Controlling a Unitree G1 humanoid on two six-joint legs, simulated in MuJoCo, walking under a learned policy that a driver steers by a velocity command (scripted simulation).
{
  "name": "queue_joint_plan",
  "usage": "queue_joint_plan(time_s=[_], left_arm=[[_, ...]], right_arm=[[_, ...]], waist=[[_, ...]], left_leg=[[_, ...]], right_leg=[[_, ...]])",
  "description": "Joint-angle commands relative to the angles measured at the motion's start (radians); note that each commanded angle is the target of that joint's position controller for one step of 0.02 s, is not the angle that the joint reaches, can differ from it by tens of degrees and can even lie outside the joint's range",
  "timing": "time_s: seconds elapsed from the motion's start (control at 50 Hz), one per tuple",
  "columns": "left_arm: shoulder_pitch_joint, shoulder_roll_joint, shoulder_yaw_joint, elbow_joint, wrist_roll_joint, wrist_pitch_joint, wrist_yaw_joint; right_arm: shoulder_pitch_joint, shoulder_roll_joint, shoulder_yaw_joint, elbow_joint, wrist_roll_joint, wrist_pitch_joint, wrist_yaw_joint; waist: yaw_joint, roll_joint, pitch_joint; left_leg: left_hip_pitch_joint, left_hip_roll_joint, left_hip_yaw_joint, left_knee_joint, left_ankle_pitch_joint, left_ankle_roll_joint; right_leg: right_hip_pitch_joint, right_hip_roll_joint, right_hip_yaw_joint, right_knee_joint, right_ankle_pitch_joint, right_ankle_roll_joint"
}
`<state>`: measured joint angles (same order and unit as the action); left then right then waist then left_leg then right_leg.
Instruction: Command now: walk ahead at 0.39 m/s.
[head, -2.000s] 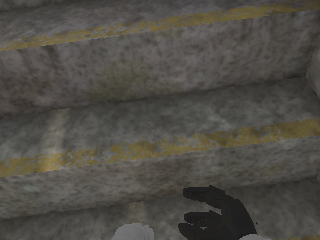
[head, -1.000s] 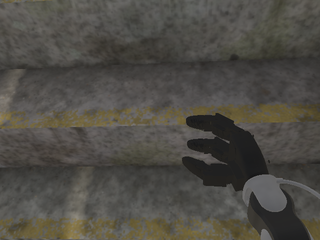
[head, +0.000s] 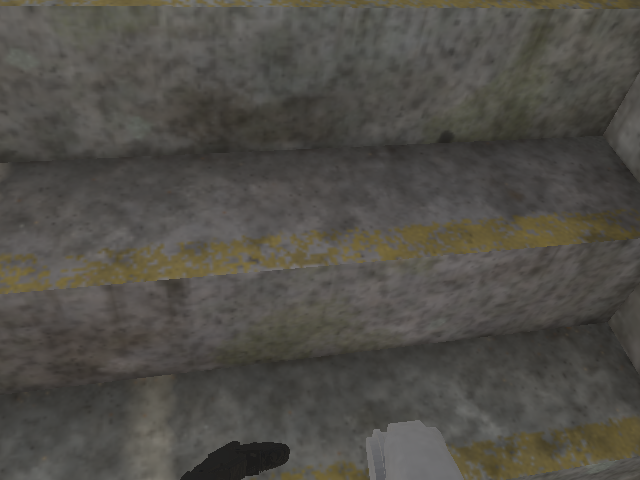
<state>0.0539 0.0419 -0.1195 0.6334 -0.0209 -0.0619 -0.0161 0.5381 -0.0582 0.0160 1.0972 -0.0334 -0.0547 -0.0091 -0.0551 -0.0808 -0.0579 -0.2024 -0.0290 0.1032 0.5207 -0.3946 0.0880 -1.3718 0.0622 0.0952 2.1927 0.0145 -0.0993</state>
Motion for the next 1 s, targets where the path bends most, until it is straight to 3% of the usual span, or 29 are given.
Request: queue_joint_plan(time_s=[0.02,0.06,0.1,0.14,0.16,0.18,0.2,0.22,0.24,0.26,0.3,0.36,0.44,0.46,0.48,0.52,0.54,0.56,0.58,0.62,0.64,0.7,0.74,0.84,0.92,0.94,0.96,0.98,1.0], left_arm=[[-0.293,-0.026,-0.033,-0.163,-0.015,-0.012,0.01],[-0.381,-0.033,-0.054,-0.198,0.008,0.006,0.01],[-0.318,0.027,-0.01,-0.184,0.026,0.023,-0.012],[-0.108,0.123,0.036,-0.081,0.018,0.065,-0.021],[0.086,0.127,0.049,-0.004,0.029,0.076,-0.015],[0.23,0.142,0.069,0.072,0.029,0.096,0.005],[0.174,0.155,0.092,0.128,0.011,0.104,0.032],[0.088,0.06,0.06,0.079,0.112,0.095,0.037],[-0.058,0.04,0.062,0.038,0.112,0.07,0.051],[-0.145,0.049,0.064,0.036,0.058,0.042,0.064],[-0.206,0.117,0.085,0.077,0.056,0.025,0.07],[-0.387,0.131,0.074,0.01,0.052,0.023,0.022],[-0.439,0.051,0.032,-0.115,0.037,-0.007,-0.004],[-0.391,0.015,0.024,-0.144,0.072,0.017,-0.016],[-0.198,0.008,0.026,-0.173,0.069,0.031,-0.026],[-0.087,0.12,0.067,-0.17,0.041,0.044,-0.004],[-0.16,0.126,0.053,-0.183,0.066,0.029,-0.01],[-0.278,0.136,0.067,-0.268,0.07,0.016,-0.003],[-0.014,0.185,0.093,-0.245,0.013,0.03,0.012],[0.324,0.211,0.116,-0.083,0.049,0.025,0.018],[0.377,0.231,0.126,0.019,0.054,0.035,0.008],[-0.04,0.154,0.093,-0.075,0.124,0.033,-0.004],[-0.3,0.143,0.06,-0.137,0.071,-0.015,0.018],[-0.431,0.122,0.053,-0.211,0.076,-0.051,0.009],[-0.289,-0.07,-0.019,-0.264,-0.007,-0.035,-0.012],[-0.199,-0.136,-0.025,-0.248,-0.034,-0.049,-0.018],[-0.04,-0.152,-0.018,-0.23,-0.021,-0.08,-0.04],[0.15,-0.074,-0.005,-0.204,-0.002,-0.091,-0.053],[0.088,0.005,0.003,-0.206,-0.059,-0.078,-0.048]], right_arm=[[0.089,-0.174,-0.014,-0.017,0.026,-0.008,-0.033],[0.08,-0.257,-0.025,-0.008,0.052,0.03,-0.072],[0.254,-0.252,-0.015,0.062,0.045,0.048,-0.094],[0.096,-0.391,-0.066,-0.015,0.035,0.057,-0.101],[0.031,-0.378,-0.069,-0.052,0.031,0.053,-0.088],[-0.025,-0.325,-0.056,-0.102,0.016,0.047,-0.074],[-0.068,-0.25,-0.053,-0.123,0.033,0.048,-0.068],[-0.263,-0.149,-0.029,-0.275,0.088,0.015,-0.057],[-0.336,-0.096,-0.014,-0.416,0.079,0.012,-0.061],[-0.165,-0.076,-0.009,-0.402,0.033,0.016,-0.04],[0.028,-0.109,-0.013,-0.343,-0.002,0.036,0.008],[0.184,-0.098,0.002,-0.312,-0.004,0.119,-0.038],[0.143,-0.098,0.011,-0.313,-0.041,0.159,-0.086],[0.157,-0.151,-0.008,-0.266,-0.062,0.126,-0.095],[-0.061,-0.253,-0.013,-0.312,-0.064,0.085,-0.079],[-0.177,-0.235,-0.008,-0.383,-0.025,0.063,-0.056],[-0.065,-0.249,-0.026,-0.374,0.008,0.043,-0.049],[-0.039,-0.274,-0.031,-0.362,0.01,0.015,-0.046],[-0.288,-0.324,-0.047,-0.431,0.015,-0.017,-0.054],[-0.44,-0.204,-0.031,-0.526,0.025,-0.008,-0.053],[-0.348,-0.11,-0.005,-0.516,0.023,-0.015,-0.037],[-0.217,-0.095,-0.002,-0.568,0.017,0.017,-0.003],[0.074,-0.173,-0.026,-0.51,0.012,0.066,0.0],[0.36,-0.209,-0.037,-0.299,-0.011,0.089,-0.04],[0.098,0.036,0.041,-0.174,-0.026,0.049,0.037],[0.047,0.028,0.055,-0.166,-0.034,0.037,0.065],[0.018,-0.112,0.018,-0.202,-0.058,0.025,0.069],[0.055,-0.276,-0.041,-0.221,-0.028,0.028,0.046],[-0.029,-0.435,-0.091,-0.279,0.003,0.025,0.001]], waist=[[-0.013,0.164,0.065],[0.035,0.227,-0.082],[0.076,0.219,-0.266],[0.174,0.264,-0.26],[0.235,0.23,-0.319],[0.274,0.256,-0.339],[0.223,-0.267,-0.3],[0.19,-0.263,-0.27],[0.08,-0.154,-0.14],[-0.049,0.008,-0.022],[-0.177,0.242,-0.016],[-0.308,0.055,0.06],[-0.228,-0.058,0.054],[-0.185,0.292,0.128],[0.033,0.505,0.118],[0.129,0.286,-0.008],[0.032,0.122,0.025],[0.01,0.162,0.018],[0.202,0.293,-0.107],[0.303,0.057,-0.273],[0.228,-0.216,-0.231],[-0.092,-0.142,-0.138],[-0.298,-0.076,-0.121],[-0.352,0.132,-0.059],[-0.059,0.204,0.098],[0.023,0.146,0.076],[0.135,0.166,-0.007],[0.201,0.21,-0.134],[0.179,0.211,-0.054]], left_leg=[[0.016,0.229,-0.251,-0.294,0.741,-0.066],[-0.114,0.247,-0.102,-0.458,1.371,-0.081],[0.219,0.194,-0.048,-0.274,2.063,-0.11],[0.345,0.271,-0.143,-0.097,2.186,-0.055],[0.065,0.259,-0.1,-0.013,2.173,-0.101],[-0.171,0.095,-0.025,0.146,1.989,-0.17],[-0.377,-0.071,-0.093,0.951,0.355,-0.176],[-0.655,-0.091,-0.368,1.554,-0.151,-0.136],[-0.73,-0.061,-0.51,1.73,-0.325,-0.093],[-0.612,0.006,-0.557,1.608,-0.33,-0.035],[-0.515,-0.084,-0.195,1.481,0.093,-0.069],[-0.415,-0.05,-0.19,1.195,0.303,-0.106],[-0.366,0.096,-0.273,0.501,0.215,0.016],[-0.483,-0.059,-0.245,0.224,0.354,0.051],[-0.496,0.101,-0.574,0.052,0.678,0.164],[-0.299,0.094,-0.466,0.224,0.683,0.076],[-0.251,0.092,-0.457,0.188,0.587,0.065],[-0.188,0.173,-0.62,0.271,0.661,0.066],[-0.193,0.289,-0.799,0.408,0.512,0.102],[-0.644,0.046,-0.374,0.837,0.422,-0.03],[-1.044,-0.106,-0.186,1.198,-0.033,-0.112],[-0.829,-0.087,-0.154,1.527,-0.061,-0.157],[-0.547,-0.03,-0.155,1.541,0.083,-0.176],[-0.116,0.0,-0.023,0.813,0.295,-0.059],[-0.04,0.111,-0.008,-0.19,0.604,0.09],[-0.039,0.139,-0.114,-0.079,0.587,0.08],[0.033,0.214,-0.274,0.137,0.997,0.028],[0.207,0.356,-0.503,0.066,0.896,0.102],[0.245,0.532,-0.75,-0.178,0.225,0.19]], right_leg=[[-0.105,-0.021,-0.113,-0.189,-0.016,-0.011],[0.513,-0.022,-0.378,-0.746,-0.386,-0.046],[0.692,0.077,-0.427,-0.866,-0.579,-0.073],[0.761,0.044,-0.279,-1.101,-0.683,-0.051],[1.096,-0.002,-0.201,-1.147,-0.517,-0.086],[1.283,-0.036,-0.079,-1.225,-0.639,-0.141],[1.159,-0.27,0.293,-1.343,-0.498,-0.252],[1.012,-0.343,0.45,-1.391,-0.359,-0.227],[0.78,-0.362,0.394,-1.285,-0.395,-0.128],[0.531,-0.33,0.317,-1.246,-0.487,-0.004],[0.576,-0.224,0.028,-1.305,-0.548,0.032],[0.428,-0.205,-0.145,-1.307,-0.548,0.06],[0.413,-0.332,-0.012,-1.105,-0.44,0.06],[0.543,-0.118,-0.308,-0.731,-0.448,0.122],[0.543,-0.012,-0.288,-0.434,-0.429,0.16],[0.486,-0.048,-0.167,-0.476,-0.546,0.212],[0.468,-0.037,-0.254,-0.628,-0.443,0.208],[0.417,-0.1,-0.067,-0.57,-0.462,0.191],[0.516,-0.199,0.139,-0.757,-0.387,0.147],[1.239,-0.197,0.07,-1.266,-0.222,0.035],[1.568,-0.202,0.1,-1.284,-0.053,-0.025],[0.932,-0.186,0.107,-1.377,-0.266,-0.032],[0.573,-0.286,0.191,-1.383,-0.498,-0.053],[0.293,-0.179,-0.061,-0.995,-0.537,0.085],[0.195,-0.032,-0.189,-0.227,-0.621,0.036],[0.115,0.06,-0.058,0.122,-0.532,-0.001],[0.0,0.043,0.077,0.344,-0.404,-0.004],[-0.124,-0.016,0.129,0.385,-0.396,0.04],[-0.267,-0.112,0.19,0.324,-0.336,0.079]])
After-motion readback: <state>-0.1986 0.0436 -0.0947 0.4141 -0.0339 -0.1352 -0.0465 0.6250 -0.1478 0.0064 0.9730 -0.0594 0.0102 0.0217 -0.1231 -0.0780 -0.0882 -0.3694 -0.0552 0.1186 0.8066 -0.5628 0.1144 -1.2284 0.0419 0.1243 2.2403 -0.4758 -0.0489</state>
